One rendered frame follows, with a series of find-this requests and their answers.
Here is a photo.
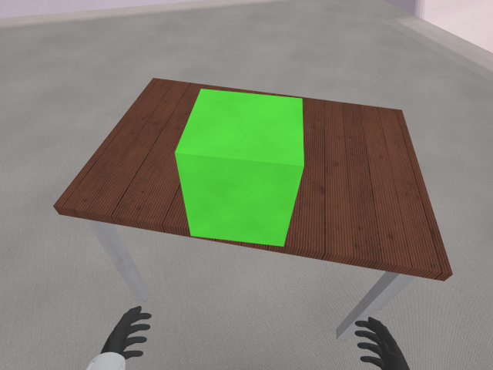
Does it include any left robot forearm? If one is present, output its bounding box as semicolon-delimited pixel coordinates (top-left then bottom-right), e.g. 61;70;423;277
86;352;126;370

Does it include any carton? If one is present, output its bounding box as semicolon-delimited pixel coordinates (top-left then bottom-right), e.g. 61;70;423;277
175;89;304;247

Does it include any robot left hand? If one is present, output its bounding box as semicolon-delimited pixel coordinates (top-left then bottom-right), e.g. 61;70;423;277
100;306;152;360

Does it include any robot right hand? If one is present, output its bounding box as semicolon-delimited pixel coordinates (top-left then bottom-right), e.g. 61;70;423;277
355;317;410;370

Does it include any table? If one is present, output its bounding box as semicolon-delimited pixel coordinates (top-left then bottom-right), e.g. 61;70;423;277
53;78;452;341

